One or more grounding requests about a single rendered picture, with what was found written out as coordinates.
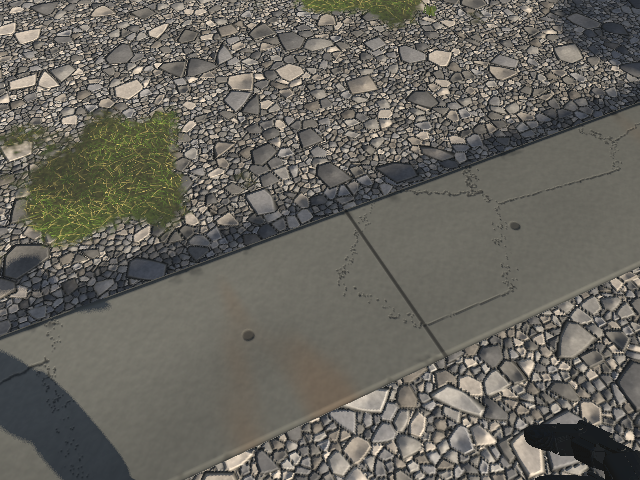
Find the right robot hand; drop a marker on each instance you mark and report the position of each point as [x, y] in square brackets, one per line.
[588, 444]

